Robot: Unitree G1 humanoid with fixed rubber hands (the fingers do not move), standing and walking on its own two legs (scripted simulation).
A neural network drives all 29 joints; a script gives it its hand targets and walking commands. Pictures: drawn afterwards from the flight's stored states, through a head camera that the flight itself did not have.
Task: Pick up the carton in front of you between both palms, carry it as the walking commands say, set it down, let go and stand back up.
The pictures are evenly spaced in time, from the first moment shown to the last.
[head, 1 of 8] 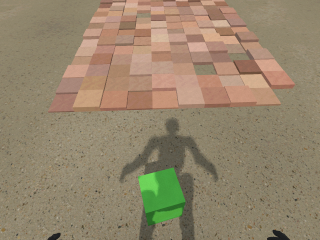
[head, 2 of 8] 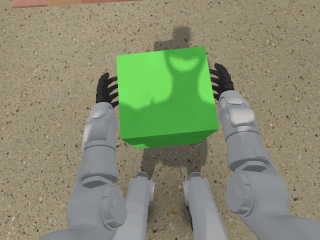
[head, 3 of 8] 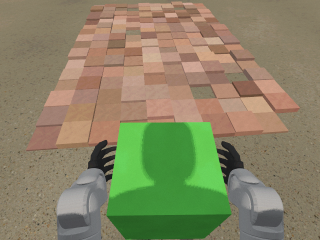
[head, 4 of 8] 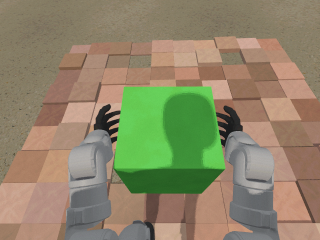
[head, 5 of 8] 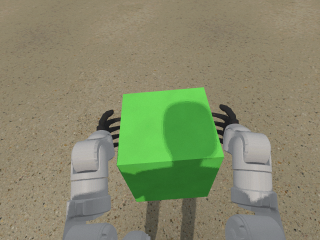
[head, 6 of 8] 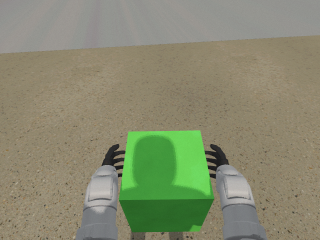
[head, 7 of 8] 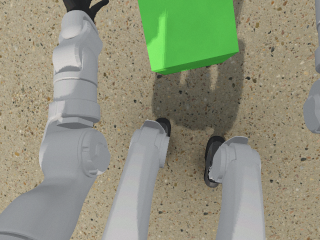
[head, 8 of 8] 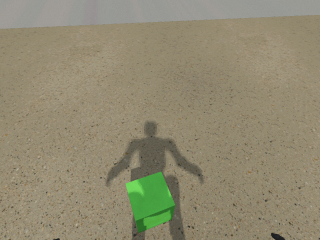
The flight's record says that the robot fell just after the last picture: no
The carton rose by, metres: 0.79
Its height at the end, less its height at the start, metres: +0.00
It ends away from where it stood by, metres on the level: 6.32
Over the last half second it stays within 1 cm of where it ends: yes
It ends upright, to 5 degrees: yes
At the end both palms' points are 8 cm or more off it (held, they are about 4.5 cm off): yes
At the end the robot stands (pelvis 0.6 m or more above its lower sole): yes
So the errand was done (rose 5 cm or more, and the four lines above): yes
